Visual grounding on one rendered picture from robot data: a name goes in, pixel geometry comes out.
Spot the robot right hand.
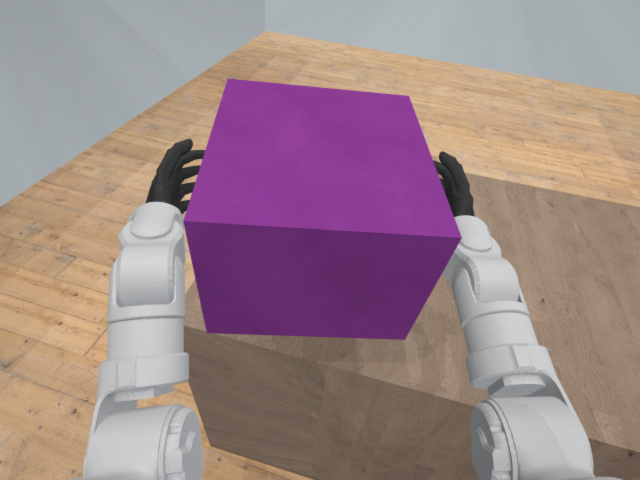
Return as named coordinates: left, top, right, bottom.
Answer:
left=433, top=151, right=475, bottom=217

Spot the left robot forearm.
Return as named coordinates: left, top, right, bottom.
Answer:
left=83, top=202, right=189, bottom=478

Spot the robot left hand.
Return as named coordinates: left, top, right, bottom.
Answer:
left=146, top=139, right=205, bottom=214

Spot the right robot forearm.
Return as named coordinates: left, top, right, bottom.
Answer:
left=442, top=215, right=593, bottom=471

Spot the robot left upper arm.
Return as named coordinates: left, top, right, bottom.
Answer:
left=70, top=404, right=204, bottom=480

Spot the carton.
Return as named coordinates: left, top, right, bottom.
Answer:
left=183, top=79, right=462, bottom=340

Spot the pedestal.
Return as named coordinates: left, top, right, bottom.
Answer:
left=182, top=173, right=640, bottom=480

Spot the robot right upper arm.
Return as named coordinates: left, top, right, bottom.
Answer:
left=470, top=396, right=622, bottom=480

